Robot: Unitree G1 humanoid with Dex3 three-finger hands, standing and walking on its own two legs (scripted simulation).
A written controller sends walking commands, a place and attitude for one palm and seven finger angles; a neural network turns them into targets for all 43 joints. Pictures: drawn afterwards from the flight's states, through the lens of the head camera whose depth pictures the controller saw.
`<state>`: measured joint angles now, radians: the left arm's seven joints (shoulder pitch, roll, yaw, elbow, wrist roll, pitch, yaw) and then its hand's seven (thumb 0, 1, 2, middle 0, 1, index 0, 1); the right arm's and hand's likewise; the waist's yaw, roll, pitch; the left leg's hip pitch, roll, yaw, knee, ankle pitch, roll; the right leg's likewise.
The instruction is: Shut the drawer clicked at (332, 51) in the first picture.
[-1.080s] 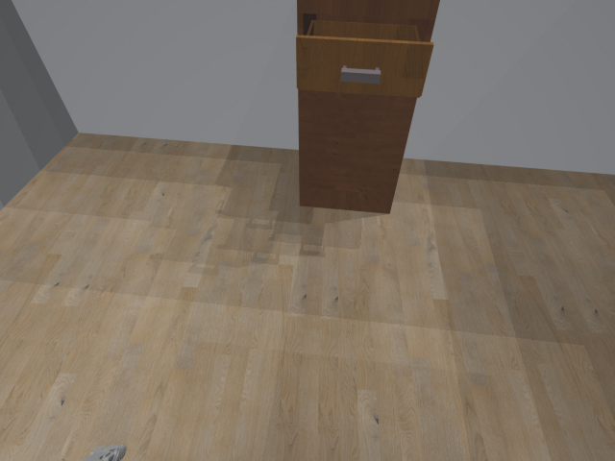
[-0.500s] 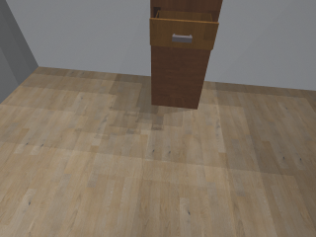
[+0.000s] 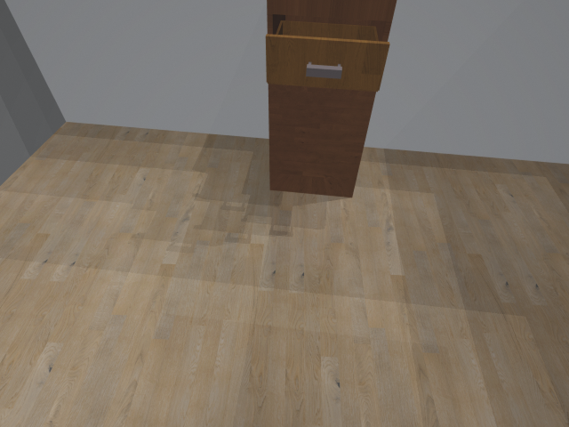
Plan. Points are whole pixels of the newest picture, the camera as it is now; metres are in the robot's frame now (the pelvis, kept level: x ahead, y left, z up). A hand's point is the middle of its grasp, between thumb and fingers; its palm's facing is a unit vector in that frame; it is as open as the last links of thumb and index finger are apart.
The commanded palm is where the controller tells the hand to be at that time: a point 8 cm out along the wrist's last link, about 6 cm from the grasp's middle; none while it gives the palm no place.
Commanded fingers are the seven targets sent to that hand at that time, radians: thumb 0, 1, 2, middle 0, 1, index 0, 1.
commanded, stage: look at it before walking up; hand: left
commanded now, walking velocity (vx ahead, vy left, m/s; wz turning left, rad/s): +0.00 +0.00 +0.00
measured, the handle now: (324, 68) +1.15 -0.06 -0.01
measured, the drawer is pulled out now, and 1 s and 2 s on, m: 0.20 0.20 0.20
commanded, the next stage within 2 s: walk to a spot facing it in 0.36 s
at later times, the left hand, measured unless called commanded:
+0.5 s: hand out of the picture +0.07 +0.25 -0.16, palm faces -0.02 -0.94 -0.33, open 7.4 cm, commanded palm none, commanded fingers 0.00 0.90 0.90 -0.20 -0.30 -0.20 -0.30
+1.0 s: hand out of the picture +0.11 +0.13 -0.17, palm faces -0.16 -0.97 -0.20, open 7.4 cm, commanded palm none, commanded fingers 0.00 0.90 0.90 -0.20 -0.30 -0.20 -0.30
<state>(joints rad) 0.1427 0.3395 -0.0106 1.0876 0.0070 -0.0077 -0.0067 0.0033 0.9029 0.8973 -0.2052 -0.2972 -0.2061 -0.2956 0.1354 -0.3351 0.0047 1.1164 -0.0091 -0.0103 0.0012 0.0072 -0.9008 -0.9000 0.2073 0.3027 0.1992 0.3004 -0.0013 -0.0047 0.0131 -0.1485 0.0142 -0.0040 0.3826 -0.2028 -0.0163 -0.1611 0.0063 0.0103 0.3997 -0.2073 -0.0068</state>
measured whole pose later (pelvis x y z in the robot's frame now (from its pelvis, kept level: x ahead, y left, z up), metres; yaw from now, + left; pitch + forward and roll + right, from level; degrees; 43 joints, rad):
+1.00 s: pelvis +0.10 -0.06 -0.01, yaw -15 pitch -1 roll +0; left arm 0.40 0.17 0.03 1.02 0.02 -0.05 -0.01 0.00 0.91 0.90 -0.20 -0.30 -0.20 -0.30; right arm 0.24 -0.23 -0.05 1.05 -0.02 0.00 0.01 0.01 -0.90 -0.90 0.20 0.30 0.20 0.30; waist 0.04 0.01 0.03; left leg -0.50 0.11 0.07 1.15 -0.32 -0.03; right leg -0.19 0.06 -0.03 0.50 -0.30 -0.08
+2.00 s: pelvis +0.42 -0.11 -0.03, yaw -47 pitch -2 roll +0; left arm 0.09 0.18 0.05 0.90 0.01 -0.01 -0.01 0.00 0.91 0.90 -0.20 -0.30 -0.20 -0.30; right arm 0.36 -0.15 -0.04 1.03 -0.01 0.03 -0.02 0.01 -0.90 -0.90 0.21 0.30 0.20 0.30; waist -0.05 0.02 0.12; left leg -0.31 0.16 0.20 1.16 -0.55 -0.05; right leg -0.41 0.02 -0.12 0.69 -0.26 -0.09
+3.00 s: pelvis +0.42 -0.11 +0.00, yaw -26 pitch -1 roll +2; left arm 0.19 0.17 0.03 0.91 0.01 0.01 0.02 0.00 0.90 0.90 -0.20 -0.30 -0.21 -0.30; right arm 0.23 -0.27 -0.11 0.96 -0.02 0.08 0.02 0.01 -0.91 -0.90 0.20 0.30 0.19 0.30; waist -0.04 0.04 0.03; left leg -0.54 0.01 -0.01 1.15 -0.35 -0.06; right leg -0.15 -0.07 -0.12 0.49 -0.32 -0.01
